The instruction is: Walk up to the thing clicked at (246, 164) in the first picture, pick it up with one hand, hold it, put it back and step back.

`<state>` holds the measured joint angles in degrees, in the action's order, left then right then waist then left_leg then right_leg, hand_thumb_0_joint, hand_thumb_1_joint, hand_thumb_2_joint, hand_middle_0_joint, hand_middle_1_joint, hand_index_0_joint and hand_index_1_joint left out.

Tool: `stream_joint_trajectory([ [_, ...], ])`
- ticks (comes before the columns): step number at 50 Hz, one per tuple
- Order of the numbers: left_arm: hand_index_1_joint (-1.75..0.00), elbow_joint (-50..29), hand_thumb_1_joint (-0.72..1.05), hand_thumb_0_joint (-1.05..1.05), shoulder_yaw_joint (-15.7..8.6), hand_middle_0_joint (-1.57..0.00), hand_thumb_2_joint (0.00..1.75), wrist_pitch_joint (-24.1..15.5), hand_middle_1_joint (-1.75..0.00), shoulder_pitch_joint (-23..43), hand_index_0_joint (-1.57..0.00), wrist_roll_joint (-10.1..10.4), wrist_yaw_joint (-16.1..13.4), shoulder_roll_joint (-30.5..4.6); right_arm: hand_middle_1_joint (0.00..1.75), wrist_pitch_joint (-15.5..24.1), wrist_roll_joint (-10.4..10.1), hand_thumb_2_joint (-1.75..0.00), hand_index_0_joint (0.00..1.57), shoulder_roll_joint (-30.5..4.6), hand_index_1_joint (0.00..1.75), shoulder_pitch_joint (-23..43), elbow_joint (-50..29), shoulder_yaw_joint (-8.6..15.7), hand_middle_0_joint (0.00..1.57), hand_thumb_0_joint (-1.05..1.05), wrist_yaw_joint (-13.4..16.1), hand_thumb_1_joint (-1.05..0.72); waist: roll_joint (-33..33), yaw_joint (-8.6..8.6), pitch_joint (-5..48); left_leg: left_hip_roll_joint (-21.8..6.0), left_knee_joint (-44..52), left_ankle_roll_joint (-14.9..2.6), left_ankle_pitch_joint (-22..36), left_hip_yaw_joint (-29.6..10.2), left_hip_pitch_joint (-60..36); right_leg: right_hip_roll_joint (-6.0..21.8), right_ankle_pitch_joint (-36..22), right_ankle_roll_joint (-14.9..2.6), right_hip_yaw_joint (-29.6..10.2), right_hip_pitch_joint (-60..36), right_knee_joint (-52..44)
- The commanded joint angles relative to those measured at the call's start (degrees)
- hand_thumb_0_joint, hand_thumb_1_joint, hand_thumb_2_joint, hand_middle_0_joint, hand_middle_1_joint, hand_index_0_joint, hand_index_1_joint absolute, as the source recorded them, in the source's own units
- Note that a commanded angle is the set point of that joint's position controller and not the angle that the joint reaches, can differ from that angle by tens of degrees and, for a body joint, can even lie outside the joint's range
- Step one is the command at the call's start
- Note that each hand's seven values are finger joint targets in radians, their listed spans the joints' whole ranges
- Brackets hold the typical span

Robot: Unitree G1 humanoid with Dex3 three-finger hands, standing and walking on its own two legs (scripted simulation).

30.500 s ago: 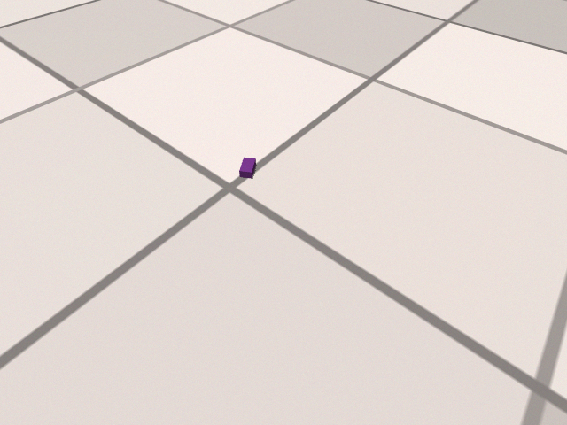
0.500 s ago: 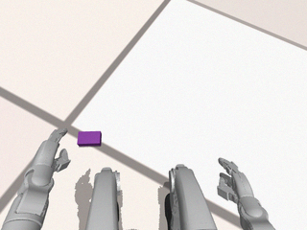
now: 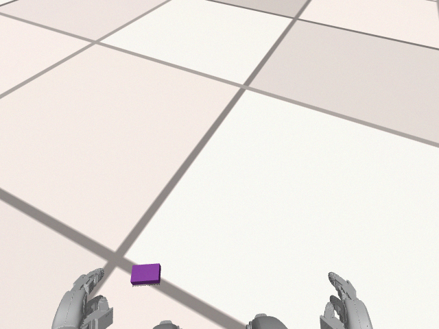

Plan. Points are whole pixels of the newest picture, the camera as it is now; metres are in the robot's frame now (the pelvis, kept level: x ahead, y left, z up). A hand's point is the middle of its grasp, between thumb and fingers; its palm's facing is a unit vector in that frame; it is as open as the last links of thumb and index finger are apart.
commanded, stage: home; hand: left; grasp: from above
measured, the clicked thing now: (146, 274) +0.45 +0.25 -0.68
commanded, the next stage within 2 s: none
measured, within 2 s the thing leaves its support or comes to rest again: neither
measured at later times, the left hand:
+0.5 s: hand (106, 326) +0.16 +0.18 -0.03, palm faces +0.06 -0.98 -0.20, open 7.4 cm
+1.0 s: hand (106, 324) +0.17 +0.18 -0.03, palm faces +0.05 -0.98 -0.20, open 7.4 cm
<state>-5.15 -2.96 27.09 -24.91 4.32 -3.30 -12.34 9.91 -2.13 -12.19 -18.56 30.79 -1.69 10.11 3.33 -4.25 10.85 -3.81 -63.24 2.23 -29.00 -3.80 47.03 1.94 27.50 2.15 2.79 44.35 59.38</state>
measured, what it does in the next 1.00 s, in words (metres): stands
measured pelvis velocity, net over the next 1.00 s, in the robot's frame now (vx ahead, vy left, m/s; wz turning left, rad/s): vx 0.01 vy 0.00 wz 0.01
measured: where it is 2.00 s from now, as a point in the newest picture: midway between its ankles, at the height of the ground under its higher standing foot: outside the picture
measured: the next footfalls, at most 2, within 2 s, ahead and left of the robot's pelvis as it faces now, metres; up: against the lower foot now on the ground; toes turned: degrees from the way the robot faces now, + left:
none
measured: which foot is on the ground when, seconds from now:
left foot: down 0.00-1.00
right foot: down 0.00-1.00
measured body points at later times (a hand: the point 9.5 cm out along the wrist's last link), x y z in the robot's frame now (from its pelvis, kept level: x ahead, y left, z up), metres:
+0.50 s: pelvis +0.01 +0.00 +0.02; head +0.02 +0.00 +0.47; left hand +0.16 +0.23 -0.01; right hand +0.18 -0.24 -0.04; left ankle +0.02 +0.14 -0.66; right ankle +0.02 -0.15 -0.66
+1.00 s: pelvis +0.01 +0.00 +0.02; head +0.01 +0.00 +0.47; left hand +0.16 +0.23 -0.01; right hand +0.16 -0.25 -0.05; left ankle +0.02 +0.14 -0.66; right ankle +0.02 -0.15 -0.66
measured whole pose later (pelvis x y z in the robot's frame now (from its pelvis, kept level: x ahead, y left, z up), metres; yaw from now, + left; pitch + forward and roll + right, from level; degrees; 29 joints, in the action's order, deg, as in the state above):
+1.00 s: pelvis +0.01 +0.00 +0.02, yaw +1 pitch +9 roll -2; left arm -7.1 -1.7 27.3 -28.0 2.8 -0.4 -12.4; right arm 14.8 -0.6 -12.6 -16.7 32.3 -1.1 10.6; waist 2.8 -2.5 9.2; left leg -3.5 -58.1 2.3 -27.7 -3.5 39.3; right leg 2.2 26.5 2.1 2.8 36.7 54.7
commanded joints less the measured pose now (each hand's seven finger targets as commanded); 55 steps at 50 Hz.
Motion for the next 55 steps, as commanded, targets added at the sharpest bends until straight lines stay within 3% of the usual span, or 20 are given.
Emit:
stream_joint_trajectory([
  [1,-0.3,-12.33,0.9,0.0,-2.94,-0.2,0.9,-2.32,-0.3,-2.92,-0.2,-0.73,0.12,-5.3,0.3,4.59,0.9,-0.9,0.2,-6.02,0.3,4.73,-9.73,2.49,0.2,0.0,1.46,-0.9,-0.62,1.53,4.07,3.71,12.95,-2.41,12.17,1.44,-9.93,-3.1,-10.82,-1.89,1.3,-8.25,-12.74],
  [11,-0.3,-11.85,0.9,0.0,-2.16,-0.2,0.9,-2.58,-0.3,-0.75,-0.2,-1.47,2.46,-5.63,0.3,7.02,1.74,-0.9,0.2,-7.22,0.3,6.22,-9.29,3.13,0.2,0.0,1.25,-0.9,-2.79,1.0,-0.99,4.13,14.96,-2.84,8.82,2.42,-10.84,-2.6,-7.45,-1.18,2.11,-7.7,-15.37],
  [14,-0.3,-13.16,0.9,0.0,-3.02,-0.2,0.9,-2.89,-0.3,-0.15,-0.2,-1.63,2.54,-6.21,0.3,7.54,1.84,-0.9,0.2,-7.17,0.3,6.5,-9.32,3.16,0.2,0.0,1.11,-0.9,-1.38,1.41,0.49,4.23,14.93,-2.74,8.91,2.83,-11.8,-2.34,-7.68,-1.2,1.73,-8.5,-15.32],
  [20,-0.3,-13.58,0.9,0.0,-2.51,-0.2,0.9,-3.21,-0.3,-0.59,-0.2,-2.13,2.17,-6.33,0.3,7.95,2.01,-0.9,0.2,-7.29,0.3,6.92,-8.71,3.19,0.2,0.0,1.01,-0.9,0.47,1.65,2.36,4.0,15.22,-2.38,10.54,2.17,-13.01,-2.58,-9.38,-1.55,1.88,-9.35,-14.3],
  [34,-0.3,-12.96,0.9,0.0,-2.78,-0.2,0.9,-3.13,-0.3,-1.97,-0.2,-1.72,1.85,-6.12,0.3,8.12,1.92,-0.9,0.2,-7.3,0.3,6.76,-8.33,3.15,0.2,0.0,1.38,-0.9,-1.54,2.2,2.9,3.61,14.6,-2.35,13.53,2.06,-12.89,-2.84,-11.76,-1.53,2.17,-10.18,-13.81],
  [40,-0.29,-12.2,0.88,0.0,-2.35,-0.2,0.89,-2.88,-0.29,-1.3,-0.2,-1.7,2.07,-5.95,0.3,8.22,1.97,-0.9,0.2,-7.36,0.3,6.8,-7.87,3.14,0.2,0.0,1.35,-0.9,-1.54,2.07,0.64,3.6,15.5,-2.43,9.81,1.91,-11.74,-2.82,-8.51,-1.41,2.17,-9.32,-14.49],
  [47,-0.3,-13.25,0.9,0.0,-2.56,-0.2,0.9,-2.72,-0.3,-1.2,-0.2,-1.67,2.15,-6.05,0.3,8.36,1.9,-0.9,0.2,-7.27,0.3,6.48,-7.94,3.27,0.2,0.0,1.37,-0.9,-0.87,1.93,1.76,3.56,15.17,-2.33,11.01,2.14,-12.51,-2.79,-9.49,-1.41,2.01,-9.73,-14.33],
  [55,-0.3,-13.36,0.9,0.0,-2.39,-0.2,0.9,-2.76,-0.3,-0.91,-0.2,-1.9,2.12,-6.08,0.3,8.51,1.81,-0.9,0.2,-7.31,0.3,6.87,-8.18,3.21,0.2,0.0,1.45,-0.9,-0.29,2.03,1.01,3.47,15.86,-2.28,7.93,2.03,-11.65,-2.84,-6.53,-1.59,1.98,-8.56,-14.48],
])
